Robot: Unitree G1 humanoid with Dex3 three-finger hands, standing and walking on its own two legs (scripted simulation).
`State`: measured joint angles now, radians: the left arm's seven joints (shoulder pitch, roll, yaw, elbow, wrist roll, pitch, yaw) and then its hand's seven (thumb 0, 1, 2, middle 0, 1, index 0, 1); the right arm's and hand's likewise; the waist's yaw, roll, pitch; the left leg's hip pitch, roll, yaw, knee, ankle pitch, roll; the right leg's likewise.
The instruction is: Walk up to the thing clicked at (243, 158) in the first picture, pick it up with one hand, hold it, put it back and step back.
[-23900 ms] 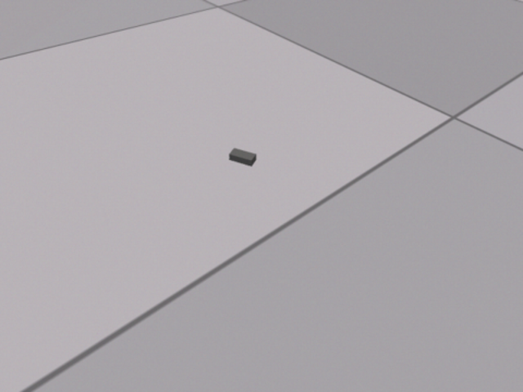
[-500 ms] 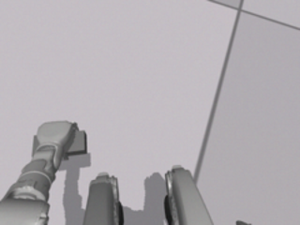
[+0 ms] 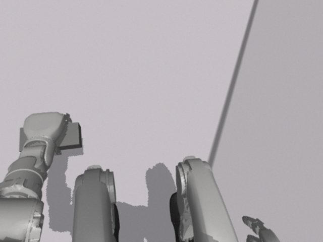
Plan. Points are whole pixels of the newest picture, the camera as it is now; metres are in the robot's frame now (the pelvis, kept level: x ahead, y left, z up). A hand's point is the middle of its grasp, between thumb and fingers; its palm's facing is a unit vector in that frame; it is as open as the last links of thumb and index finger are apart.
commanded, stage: crouch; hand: left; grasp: from above
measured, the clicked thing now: (52, 138) +0.41 +0.26 -0.21
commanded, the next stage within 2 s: lower in 0.56 s
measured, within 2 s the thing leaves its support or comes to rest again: rests again in 1.66 s
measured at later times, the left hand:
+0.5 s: hand (59, 141) +0.41 +0.26 -0.24, palm faces -0.48 -0.04 -0.88, open 9.2 cm
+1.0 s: hand (64, 143) +0.41 +0.26 -0.29, palm faces -0.50 -0.06 -0.87, open 9.2 cm
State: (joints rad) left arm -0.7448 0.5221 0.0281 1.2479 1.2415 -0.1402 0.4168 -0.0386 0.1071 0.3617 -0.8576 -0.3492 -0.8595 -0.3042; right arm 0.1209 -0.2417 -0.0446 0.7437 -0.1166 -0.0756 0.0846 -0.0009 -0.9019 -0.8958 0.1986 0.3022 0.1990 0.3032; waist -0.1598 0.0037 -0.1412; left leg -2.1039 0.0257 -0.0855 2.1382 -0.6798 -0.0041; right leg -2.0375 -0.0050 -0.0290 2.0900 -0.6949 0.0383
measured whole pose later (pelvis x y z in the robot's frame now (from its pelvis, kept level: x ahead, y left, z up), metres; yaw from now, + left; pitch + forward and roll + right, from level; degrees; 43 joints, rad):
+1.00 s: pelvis +0.00 +0.00 -0.09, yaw -3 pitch +33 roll -7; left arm -0.86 0.65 0.10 1.49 1.32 -0.26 0.51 -0.04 0.12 0.36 -0.84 -0.36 -0.84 -0.32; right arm 0.10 -0.26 0.02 0.80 -0.18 -0.10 0.14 0.00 -0.90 -0.89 0.20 0.30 0.20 0.30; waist -0.21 -0.04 -0.04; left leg -2.33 0.02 -0.14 2.44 -0.69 -0.02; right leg -2.26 0.02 -0.05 2.37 -0.69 0.04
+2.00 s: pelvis +0.00 +0.00 -0.13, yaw -7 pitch +28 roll -10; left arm -0.87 0.79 0.19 1.68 1.35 -0.27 0.68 -0.04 0.13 0.34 -0.83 -0.36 -0.83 -0.32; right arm 0.04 -0.29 0.13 0.82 -0.31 -0.20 0.27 0.00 -0.89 -0.89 0.20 0.30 0.20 0.30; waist -0.28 -0.09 0.07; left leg -2.37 0.02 -0.22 2.60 -0.75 -0.03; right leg -2.27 0.05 -0.11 2.48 -0.72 0.06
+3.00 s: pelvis +0.00 +0.00 -0.12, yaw -8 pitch +27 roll -12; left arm -0.88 0.84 0.15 1.71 1.31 -0.28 0.69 0.00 -0.40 0.91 -0.17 -0.89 -0.18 -0.89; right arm 0.04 -0.32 0.18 0.80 -0.31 -0.25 0.32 0.00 -0.89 -0.89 0.20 0.30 0.20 0.30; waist -0.30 -0.10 0.10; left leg -2.35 0.02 -0.25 2.59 -0.74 -0.02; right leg -2.24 0.06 -0.13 2.44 -0.70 0.07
